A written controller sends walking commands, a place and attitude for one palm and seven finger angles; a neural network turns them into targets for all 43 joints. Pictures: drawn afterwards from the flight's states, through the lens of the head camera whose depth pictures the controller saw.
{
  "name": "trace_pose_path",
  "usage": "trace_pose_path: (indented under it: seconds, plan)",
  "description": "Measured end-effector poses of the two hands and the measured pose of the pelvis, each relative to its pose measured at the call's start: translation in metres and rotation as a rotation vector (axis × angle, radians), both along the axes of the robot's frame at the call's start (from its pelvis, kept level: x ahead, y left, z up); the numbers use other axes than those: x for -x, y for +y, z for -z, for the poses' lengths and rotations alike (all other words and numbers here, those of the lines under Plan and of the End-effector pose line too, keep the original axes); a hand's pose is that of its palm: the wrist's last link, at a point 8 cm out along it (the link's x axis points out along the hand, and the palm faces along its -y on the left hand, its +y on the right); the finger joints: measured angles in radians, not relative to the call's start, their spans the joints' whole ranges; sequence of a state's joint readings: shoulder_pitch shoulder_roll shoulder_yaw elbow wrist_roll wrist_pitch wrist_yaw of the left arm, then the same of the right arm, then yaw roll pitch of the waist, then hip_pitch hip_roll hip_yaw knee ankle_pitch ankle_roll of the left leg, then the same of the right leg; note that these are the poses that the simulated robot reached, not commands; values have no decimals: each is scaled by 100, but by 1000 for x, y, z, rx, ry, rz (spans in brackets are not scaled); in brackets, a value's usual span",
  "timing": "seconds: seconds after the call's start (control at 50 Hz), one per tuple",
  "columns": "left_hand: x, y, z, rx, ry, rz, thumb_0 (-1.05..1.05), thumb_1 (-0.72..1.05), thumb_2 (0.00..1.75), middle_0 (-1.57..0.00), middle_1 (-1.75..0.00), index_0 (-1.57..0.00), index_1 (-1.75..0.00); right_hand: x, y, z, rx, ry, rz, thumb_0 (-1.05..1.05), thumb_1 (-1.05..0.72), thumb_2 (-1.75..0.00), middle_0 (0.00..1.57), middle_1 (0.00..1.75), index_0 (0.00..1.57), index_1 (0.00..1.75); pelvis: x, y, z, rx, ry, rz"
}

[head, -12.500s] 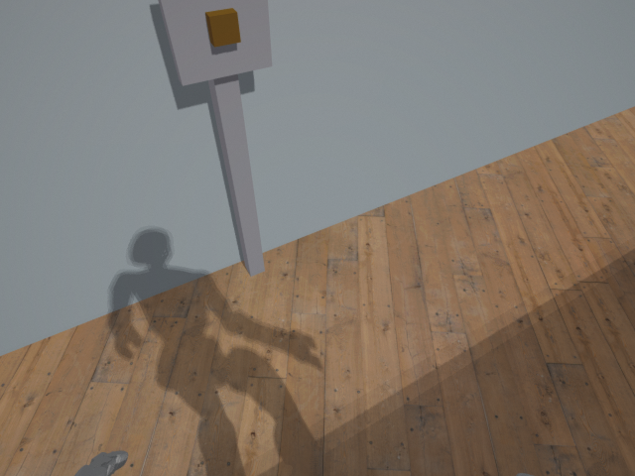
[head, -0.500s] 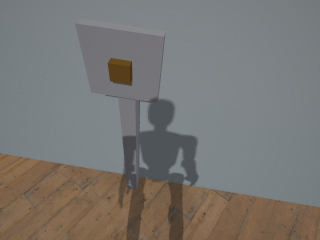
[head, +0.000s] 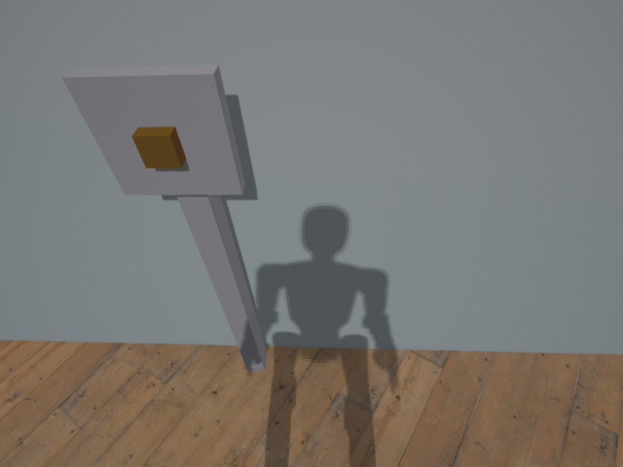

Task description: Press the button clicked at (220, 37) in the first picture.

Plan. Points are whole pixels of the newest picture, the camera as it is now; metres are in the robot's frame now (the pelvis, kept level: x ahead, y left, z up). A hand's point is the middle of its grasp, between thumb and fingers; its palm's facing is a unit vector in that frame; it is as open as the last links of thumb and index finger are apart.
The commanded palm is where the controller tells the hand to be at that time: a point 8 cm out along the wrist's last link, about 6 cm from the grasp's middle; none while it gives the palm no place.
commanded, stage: come to a stop and stand still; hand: left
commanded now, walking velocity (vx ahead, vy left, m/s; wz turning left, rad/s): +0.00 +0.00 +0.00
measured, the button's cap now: (161, 146) +0.53 +0.26 +0.15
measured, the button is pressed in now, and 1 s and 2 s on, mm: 0 0 0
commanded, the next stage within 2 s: look again from close up in 0.36 s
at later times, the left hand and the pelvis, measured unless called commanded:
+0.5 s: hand out of the picture -0.05 +0.15 -0.17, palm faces +0.06 -0.98 -0.18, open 7.4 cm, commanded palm none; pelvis -0.03 -0.01 +0.00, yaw +1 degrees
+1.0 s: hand out of the picture -0.03 +0.19 -0.17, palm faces +0.04 -0.98 -0.20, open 7.4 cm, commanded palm none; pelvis -0.02 +0.02 +0.00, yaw +1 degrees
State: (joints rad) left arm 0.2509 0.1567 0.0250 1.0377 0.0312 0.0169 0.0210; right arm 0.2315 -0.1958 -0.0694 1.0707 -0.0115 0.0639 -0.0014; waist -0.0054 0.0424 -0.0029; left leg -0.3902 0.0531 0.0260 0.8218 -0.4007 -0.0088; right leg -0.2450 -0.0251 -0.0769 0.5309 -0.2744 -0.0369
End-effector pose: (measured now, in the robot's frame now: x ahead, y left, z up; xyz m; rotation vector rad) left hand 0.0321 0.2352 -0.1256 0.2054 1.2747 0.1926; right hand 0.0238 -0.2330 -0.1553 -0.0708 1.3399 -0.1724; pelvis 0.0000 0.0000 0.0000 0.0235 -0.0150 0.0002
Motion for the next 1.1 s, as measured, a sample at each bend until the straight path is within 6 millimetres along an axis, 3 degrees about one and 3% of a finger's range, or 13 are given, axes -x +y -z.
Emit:
trace_pose_path:
  seconds: [0.22,0.46,0.56,0.64,0.82,0.94,1.1]
  plan:
    - [34,-21,19,71,61,-61,1,94,90,-20,-30,-20,-30,52,7,-11,21,119,-36,1,-91,-90,20,30,20,30,13,-13,-2,27,9,-23]
    - [82,-36,15,101,153,-75,1,91,90,-20,-30,-19,-30,63,23,-10,-19,101,-40,1,-92,-90,20,30,20,30,23,-10,-7,21,-12,-12]
    - [94,-31,18,89,146,-51,1,91,90,-20,-30,-20,-30,65,23,-4,-12,69,-46,1,-92,-90,20,30,20,30,33,-1,0,45,-5,-16]
    - [92,-16,21,82,134,-45,1,90,90,-20,-30,-20,-30,69,31,-4,-7,33,-41,1,-92,-90,20,30,20,30,34,8,2,34,-9,-17]
    - [67,9,13,54,51,-31,1,91,90,-20,-30,-19,-30,75,56,-5,-37,35,-57,1,-91,-90,20,30,20,30,32,22,0,18,-2,-13]
    - [64,10,11,58,69,-29,1,91,90,-20,-30,-19,-30,70,60,-5,-45,51,-64,1,-91,-90,20,30,20,30,27,25,-2,15,6,-12]
    - [67,-1,15,87,131,-39,1,91,90,-20,-30,-19,-30,57,51,-8,-21,73,-69,1,-91,-90,20,30,20,30,15,23,-3,17,12,-9]
